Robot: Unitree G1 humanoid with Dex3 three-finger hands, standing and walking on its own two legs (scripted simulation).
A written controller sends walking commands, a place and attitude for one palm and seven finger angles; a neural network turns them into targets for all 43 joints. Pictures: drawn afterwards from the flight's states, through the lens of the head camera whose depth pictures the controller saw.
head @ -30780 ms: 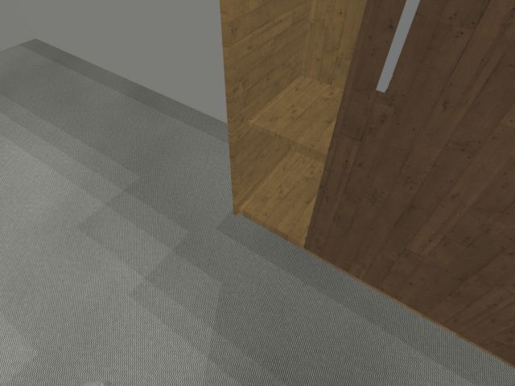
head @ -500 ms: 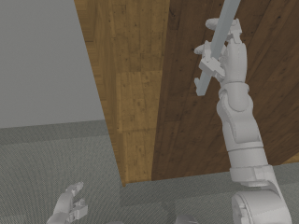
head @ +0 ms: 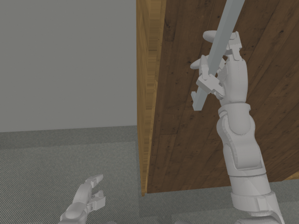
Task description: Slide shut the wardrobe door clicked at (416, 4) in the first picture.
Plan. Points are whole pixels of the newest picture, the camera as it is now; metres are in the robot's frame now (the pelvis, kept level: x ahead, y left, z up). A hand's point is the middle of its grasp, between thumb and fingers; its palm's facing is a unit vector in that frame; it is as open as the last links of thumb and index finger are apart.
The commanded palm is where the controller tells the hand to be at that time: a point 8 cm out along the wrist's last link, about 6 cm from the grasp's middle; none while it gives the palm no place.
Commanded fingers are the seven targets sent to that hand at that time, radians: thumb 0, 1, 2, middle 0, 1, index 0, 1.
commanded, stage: step sideways, sliding the door along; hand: right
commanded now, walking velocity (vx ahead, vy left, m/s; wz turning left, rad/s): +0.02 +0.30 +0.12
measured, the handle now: (210, 55) +0.39 -0.12 +0.28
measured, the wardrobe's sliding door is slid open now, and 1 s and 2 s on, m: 0.01 0.00 0.00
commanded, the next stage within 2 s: stop walking and hold the door there in 0.54 s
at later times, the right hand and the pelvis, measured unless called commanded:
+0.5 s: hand (191, 74) +0.35 -0.08 +0.25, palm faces +0.32 +0.94 -0.07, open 6.6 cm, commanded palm +0.31 -0.05 +0.26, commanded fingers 0.00 -0.90 -0.90 0.45 1.40 0.45 1.40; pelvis +0.01 +0.12 +0.01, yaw +2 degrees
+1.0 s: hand (194, 73) +0.36 -0.09 +0.25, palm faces +0.47 +0.86 -0.20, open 6.7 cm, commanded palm +0.32 -0.11 +0.24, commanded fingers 0.00 -0.90 -0.90 0.45 1.40 0.45 1.40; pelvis +0.06 +0.18 +0.02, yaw +7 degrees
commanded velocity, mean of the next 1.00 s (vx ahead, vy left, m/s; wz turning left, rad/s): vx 0.03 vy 0.14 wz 0.05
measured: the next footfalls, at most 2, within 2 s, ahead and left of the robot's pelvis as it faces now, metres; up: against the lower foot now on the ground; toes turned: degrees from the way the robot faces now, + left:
right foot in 0.08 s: +0.06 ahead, -0.14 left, +0.00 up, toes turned -2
left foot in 0.32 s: +0.06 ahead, +0.23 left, +0.00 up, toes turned +5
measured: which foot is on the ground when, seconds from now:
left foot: down 0.00-0.08, up 0.10-0.30, down 0.32-0.48, up 0.50-0.72, down 0.74-1.00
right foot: up 0.00-0.06, down 0.08-0.34, up 0.36-0.44, down 0.46-0.74, up 0.76-0.88, down 0.90-1.00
